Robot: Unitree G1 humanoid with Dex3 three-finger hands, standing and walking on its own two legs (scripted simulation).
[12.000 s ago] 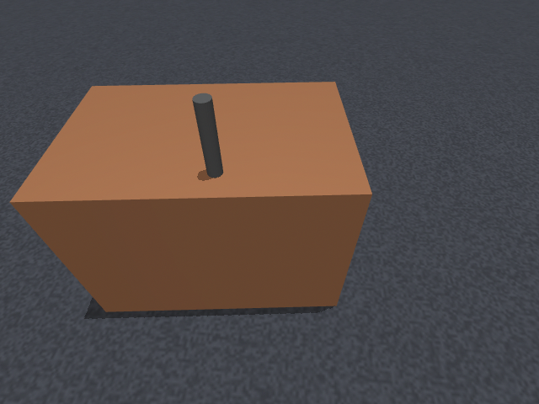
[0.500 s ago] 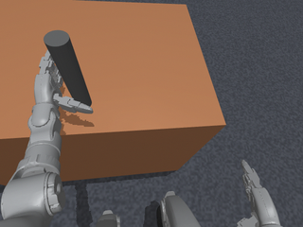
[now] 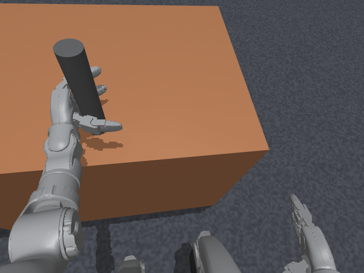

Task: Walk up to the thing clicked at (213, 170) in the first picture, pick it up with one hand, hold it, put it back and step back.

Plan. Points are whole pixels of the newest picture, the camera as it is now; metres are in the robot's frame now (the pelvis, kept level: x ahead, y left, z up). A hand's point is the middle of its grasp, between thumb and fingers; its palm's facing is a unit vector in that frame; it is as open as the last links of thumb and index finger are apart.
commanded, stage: close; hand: left
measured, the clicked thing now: (86, 96) +0.49 +0.14 +0.08
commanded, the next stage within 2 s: settle in 0.24 s
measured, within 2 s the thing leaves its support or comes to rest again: leaves its support in 0.56 s
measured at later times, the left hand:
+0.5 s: hand (89, 107) +0.49 +0.15 +0.04, palm faces +0.02 -1.00 +0.00, open 6.0 cm
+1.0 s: hand (82, 87) +0.50 +0.15 +0.09, palm faces +0.02 -1.00 +0.00, open 5.9 cm
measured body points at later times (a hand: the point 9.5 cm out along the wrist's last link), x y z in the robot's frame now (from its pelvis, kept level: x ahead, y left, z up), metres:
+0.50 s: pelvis -0.01 +0.00 +0.00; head +0.12 +0.02 +0.43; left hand +0.48 +0.20 +0.04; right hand +0.15 -0.26 -0.02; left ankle -0.02 +0.14 -0.65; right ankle +0.06 -0.14 -0.65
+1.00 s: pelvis +0.00 +0.00 +0.02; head +0.12 +0.01 +0.45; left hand +0.50 +0.20 +0.09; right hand +0.15 -0.26 -0.01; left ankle -0.02 +0.14 -0.65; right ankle +0.06 -0.14 -0.65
